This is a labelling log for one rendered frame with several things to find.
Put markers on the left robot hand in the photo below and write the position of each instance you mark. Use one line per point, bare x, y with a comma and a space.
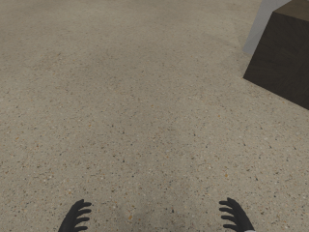
70, 221

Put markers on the right robot hand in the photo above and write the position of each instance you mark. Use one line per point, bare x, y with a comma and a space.
240, 218

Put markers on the pedestal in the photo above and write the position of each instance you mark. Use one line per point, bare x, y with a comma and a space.
280, 63

